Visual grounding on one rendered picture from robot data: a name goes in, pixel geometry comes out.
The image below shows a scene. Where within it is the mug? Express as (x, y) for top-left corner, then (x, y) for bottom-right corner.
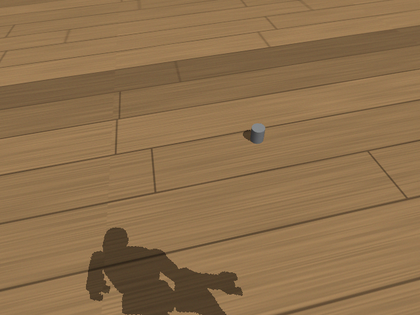
(250, 123), (265, 144)

